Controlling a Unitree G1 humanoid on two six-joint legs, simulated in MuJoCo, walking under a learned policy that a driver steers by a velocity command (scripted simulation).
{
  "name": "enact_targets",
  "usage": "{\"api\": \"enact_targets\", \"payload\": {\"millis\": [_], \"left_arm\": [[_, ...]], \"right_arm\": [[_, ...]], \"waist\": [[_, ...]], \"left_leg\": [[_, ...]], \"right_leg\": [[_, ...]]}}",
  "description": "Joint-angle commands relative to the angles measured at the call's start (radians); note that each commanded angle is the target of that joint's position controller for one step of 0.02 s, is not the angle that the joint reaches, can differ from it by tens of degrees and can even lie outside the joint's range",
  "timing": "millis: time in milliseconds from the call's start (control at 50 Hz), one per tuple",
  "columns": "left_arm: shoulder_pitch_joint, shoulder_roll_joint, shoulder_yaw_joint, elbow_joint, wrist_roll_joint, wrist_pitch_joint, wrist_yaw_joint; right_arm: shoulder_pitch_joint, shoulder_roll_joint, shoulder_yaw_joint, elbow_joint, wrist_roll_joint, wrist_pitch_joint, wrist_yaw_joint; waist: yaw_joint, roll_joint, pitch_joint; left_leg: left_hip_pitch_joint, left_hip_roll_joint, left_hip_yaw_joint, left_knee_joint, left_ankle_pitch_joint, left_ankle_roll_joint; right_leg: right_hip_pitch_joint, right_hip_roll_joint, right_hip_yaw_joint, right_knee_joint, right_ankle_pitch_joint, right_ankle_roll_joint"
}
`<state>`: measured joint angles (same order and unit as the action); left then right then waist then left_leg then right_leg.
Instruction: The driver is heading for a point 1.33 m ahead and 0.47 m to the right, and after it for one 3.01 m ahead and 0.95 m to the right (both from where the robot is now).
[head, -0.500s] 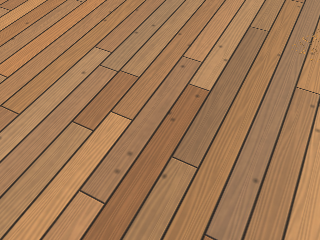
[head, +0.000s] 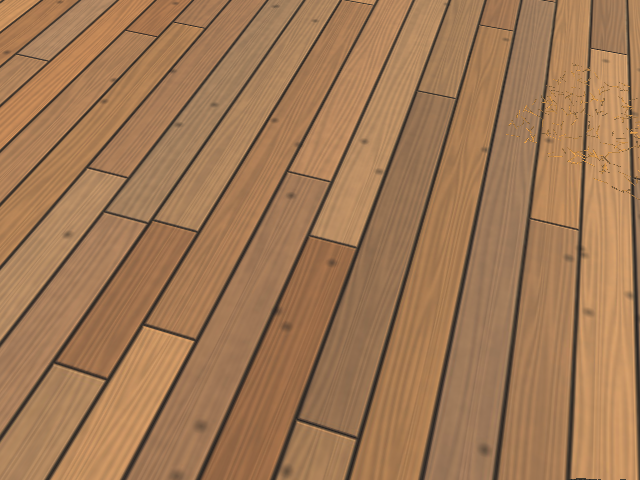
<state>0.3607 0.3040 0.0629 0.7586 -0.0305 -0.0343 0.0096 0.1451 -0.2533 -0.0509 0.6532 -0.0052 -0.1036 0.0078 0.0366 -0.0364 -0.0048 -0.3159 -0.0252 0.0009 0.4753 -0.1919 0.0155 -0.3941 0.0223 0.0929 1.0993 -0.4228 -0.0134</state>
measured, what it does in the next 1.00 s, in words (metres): walks ahead, turning right: right foot, then left foot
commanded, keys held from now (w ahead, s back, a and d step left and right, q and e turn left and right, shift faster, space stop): w+e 0.88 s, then w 0.12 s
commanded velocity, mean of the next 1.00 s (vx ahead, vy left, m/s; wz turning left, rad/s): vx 0.50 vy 0.00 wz -0.56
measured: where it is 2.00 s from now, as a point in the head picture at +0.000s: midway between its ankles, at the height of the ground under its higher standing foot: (531, 317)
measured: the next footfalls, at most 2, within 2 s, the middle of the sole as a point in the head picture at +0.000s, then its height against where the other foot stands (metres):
right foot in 0.38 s outside the picture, level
left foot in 0.86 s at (380, 409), level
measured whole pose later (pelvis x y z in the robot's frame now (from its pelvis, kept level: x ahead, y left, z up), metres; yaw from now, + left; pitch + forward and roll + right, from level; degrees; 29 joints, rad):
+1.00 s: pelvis +0.53 -0.14 +0.00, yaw -35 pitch +1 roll +1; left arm 0.33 0.31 0.06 0.70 -0.02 -0.02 0.01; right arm 0.18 -0.27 -0.05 0.72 -0.01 -0.10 0.02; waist 0.01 -0.04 0.01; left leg -0.32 -0.03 0.01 0.48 -0.19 0.02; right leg -0.42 0.03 0.10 1.16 -0.40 -0.02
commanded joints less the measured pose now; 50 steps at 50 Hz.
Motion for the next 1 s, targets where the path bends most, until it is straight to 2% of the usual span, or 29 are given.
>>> {"api": "enact_targets", "payload": {"millis": [20,60,120,180,280,320,340,360,380,400,420,440,460,480,500,520,580,680,720,780,820,840,860,880,900,920,940,960,1000], "left_arm": [[-0.06,0.087,0.028,-0.104,0.004,-0.006,-0.009],[-0.081,0.053,0.02,-0.12,0.003,0.003,-0.017],[-0.141,0.037,0.012,-0.148,0.01,0.005,-0.025],[-0.221,0.024,0.001,-0.167,0.009,-0.004,-0.044],[-0.351,0.037,0.0,-0.228,0.006,-0.005,-0.07],[-0.337,0.064,0.014,-0.242,0.01,0.0,-0.074],[-0.281,0.09,0.028,-0.235,0.014,0.004,-0.072],[-0.141,0.13,0.054,-0.202,0.012,0.009,-0.066],[0.036,0.195,0.088,-0.158,0.008,0.018,-0.049],[0.042,0.319,0.105,-0.156,-0.001,0.017,-0.034],[0.075,0.275,0.087,-0.195,0.004,0.0,-0.039],[0.05,0.208,0.067,-0.179,0.014,-0.013,-0.044],[0.003,0.181,0.059,-0.175,0.011,-0.021,-0.042],[-0.069,0.153,0.049,-0.184,0.014,-0.022,-0.04],[-0.116,0.129,0.039,-0.198,0.026,-0.024,-0.037],[-0.139,0.125,0.037,-0.206,0.033,-0.024,-0.035],[-0.127,0.139,0.041,-0.183,0.024,-0.031,-0.02],[-0.059,0.159,0.048,-0.141,0.011,-0.018,0.002],[-0.02,0.167,0.051,-0.121,0.006,-0.015,0.004],[0.007,0.154,0.049,-0.103,0.002,-0.006,0.007],[-0.004,0.152,0.051,-0.101,0.005,0.0,0.008],[-0.014,0.131,0.044,-0.104,0.006,0.003,0.007],[-0.018,0.082,0.027,-0.114,0.012,0.0,0.004],[0.055,0.021,0.007,-0.136,0.007,-0.006,0.003],[0.117,0.043,0.001,-0.149,-0.007,-0.013,0.007],[0.07,0.127,0.021,-0.127,-0.012,-0.011,0.008],[-0.013,0.143,0.026,-0.134,-0.002,-0.008,0.007],[-0.062,0.13,0.025,-0.146,0.01,-0.008,0.006],[-0.079,0.095,0.023,-0.151,0.011,-0.008,-0.003]], "right_arm": [[0.083,-0.098,-0.033,-0.007,-0.009,-0.002,-0.002],[0.078,-0.11,-0.039,0.01,-0.004,-0.011,-0.002],[0.084,-0.146,-0.052,0.041,-0.003,-0.014,-0.007],[0.089,-0.174,-0.057,0.064,0.002,-0.006,-0.012],[0.153,-0.225,-0.07,0.11,0.026,0.014,-0.014],[0.155,-0.253,-0.078,0.116,0.033,0.027,-0.018],[0.155,-0.269,-0.083,0.116,0.037,0.034,-0.022],[0.147,-0.268,-0.081,0.113,0.04,0.042,-0.026],[0.164,-0.237,-0.066,0.103,0.027,0.039,-0.031],[0.252,-0.091,-0.018,0.046,-0.024,0.022,-0.02],[0.197,-0.142,-0.015,0.028,0.001,-0.015,-0.006],[0.092,-0.208,-0.033,0.002,0.042,-0.032,0.003],[0.059,-0.194,-0.024,-0.008,0.041,-0.042,0.001],[0.054,-0.188,-0.025,0.003,0.016,-0.044,-0.007],[0.07,-0.2,-0.033,0.009,0.0,-0.035,-0.011],[0.084,-0.199,-0.035,0.012,-0.005,-0.023,-0.009],[0.068,-0.155,-0.024,0.011,-0.015,0.002,-0.012],[-0.126,-0.105,-0.001,-0.031,-0.008,-0.001,0.001],[-0.18,-0.113,-0.002,-0.046,0.005,-0.008,0.01],[-0.196,-0.149,-0.017,-0.057,0.012,-0.018,0.019],[-0.146,-0.168,-0.03,-0.048,0.015,-0.026,0.018],[-0.073,-0.18,-0.041,-0.029,0.012,-0.029,0.013],[0.037,-0.213,-0.055,-0.016,-0.003,-0.034,0.006],[0.168,-0.293,-0.075,-0.004,-0.023,-0.032,-0.003],[0.237,-0.289,-0.08,0.036,-0.004,-0.017,0.009],[0.198,-0.204,-0.058,0.025,0.01,-0.013,0.012],[0.16,-0.167,-0.046,0.024,0.007,-0.004,0.01],[0.12,-0.146,-0.037,0.027,-0.001,0.001,0.011],[0.086,-0.119,-0.025,0.039,-0.011,-0.001,0.009]], "waist": [[-0.058,0.148,0.025],[-0.049,0.15,0.028],[-0.052,0.112,0.036],[-0.079,0.097,0.048],[-0.108,0.092,0.08],[-0.079,0.114,0.051],[-0.041,0.13,0.006],[0.043,0.118,-0.069],[0.122,0.068,-0.16],[0.021,-0.225,-0.234],[0.074,-0.171,-0.43],[0.098,-0.088,-0.296],[0.064,-0.038,-0.179],[0.017,0.021,-0.109],[-0.023,0.007,-0.081],[-0.046,-0.006,-0.069],[-0.058,0.004,-0.036],[0.012,-0.028,0.011],[0.034,-0.036,0.017],[0.029,-0.056,0.014],[-0.003,-0.091,0.006],[-0.043,-0.093,-0.021],[-0.097,-0.061,-0.116],[-0.11,0.127,-0.269],[-0.095,0.362,-0.327],[-0.112,0.232,-0.192],[-0.116,0.158,-0.089],[-0.1,0.118,-0.022],[-0.06,0.143,0.025]], "left_leg": [[0.26,0.287,-0.291,-0.262,0.021,0.159],[0.222,0.278,-0.203,-0.297,0.119,0.172],[0.228,0.283,-0.099,-0.32,0.23,0.183],[0.232,0.26,0.013,-0.32,0.272,0.158],[0.333,0.298,0.095,-0.283,0.335,0.12],[0.379,0.303,0.135,-0.182,0.602,0.099],[0.386,0.297,0.158,-0.075,0.775,0.086],[0.338,0.271,0.192,0.111,0.855,0.062],[0.142,0.235,0.201,0.374,0.695,0.024],[-0.316,0.065,0.175,0.757,-0.245,-0.043],[-0.443,-0.008,-0.075,0.927,-0.421,-0.044],[-0.531,0.048,-0.11,0.924,-0.323,-0.026],[-0.519,0.087,-0.095,0.841,-0.236,-0.013],[-0.458,0.12,-0.092,0.754,-0.183,-0.016],[-0.379,0.14,-0.098,0.696,-0.15,-0.021],[-0.331,0.143,-0.097,0.668,-0.133,-0.03],[-0.297,0.13,-0.068,0.544,-0.071,-0.07],[-0.221,0.062,-0.056,0.184,0.253,-0.088],[-0.18,0.038,-0.063,0.113,0.289,-0.083],[-0.156,0.026,-0.093,0.032,0.218,-0.06],[-0.086,0.022,-0.086,0.005,0.129,-0.03],[0.019,0.022,-0.069,-0.038,0.129,-0.006],[0.22,0.105,-0.129,-0.025,0.116,0.043],[0.576,0.323,-0.421,-0.037,0.016,0.16],[0.681,0.451,-0.788,-0.143,-0.264,0.251],[0.577,0.416,-0.739,-0.187,-0.408,0.221],[0.46,0.372,-0.593,-0.194,-0.342,0.186],[0.347,0.327,-0.485,-0.215,-0.226,0.177],[0.218,0.268,-0.354,-0.261,-0.073,0.172]], "right_leg": [[-0.348,-0.124,0.029,0.068,0.097,0.014],[-0.336,-0.134,0.008,0.037,0.144,0.027],[-0.354,-0.142,0.001,-0.085,0.251,0.044],[-0.302,-0.131,-0.039,-0.267,0.408,0.031],[-0.263,-0.101,-0.104,-0.434,0.387,-0.023],[-0.185,-0.052,-0.155,-0.461,0.286,-0.063],[-0.09,-0.011,-0.186,-0.467,0.239,-0.087],[0.105,0.034,-0.206,-0.521,0.276,-0.121],[0.407,0.014,-0.121,-0.535,0.311,-0.164],[0.758,-0.264,0.403,-0.584,0.242,-0.325],[0.848,-0.373,0.781,-0.761,0.056,-0.426],[0.772,-0.339,0.642,-0.792,0.075,-0.362],[0.624,-0.293,0.513,-0.795,0.141,-0.326],[0.475,-0.254,0.418,-0.798,0.253,-0.295],[0.365,-0.224,0.353,-0.814,0.369,-0.285],[0.299,-0.21,0.331,-0.836,0.418,-0.287],[0.179,-0.181,0.247,-0.867,0.518,-0.294],[0.109,-0.104,0.173,-0.856,0.387,-0.22],[0.12,-0.117,0.21,-0.841,0.334,-0.208],[0.211,-0.147,0.299,-0.763,0.29,-0.191],[0.242,-0.154,0.345,-0.702,0.314,-0.173],[0.232,-0.126,0.336,-0.644,0.339,-0.151],[0.174,-0.075,0.286,-0.474,0.336,-0.117],[-0.092,0.042,0.151,-0.149,0.114,-0.045],[-0.318,0.057,0.086,0.083,-0.182,-0.013],[-0.394,0.002,0.109,0.17,-0.114,-0.002],[-0.397,-0.028,0.073,0.184,-0.036,0.003],[-0.376,-0.05,0.053,0.147,0.018,0.005],[-0.301,-0.092,0.044,0.059,0.079,0.002]]}}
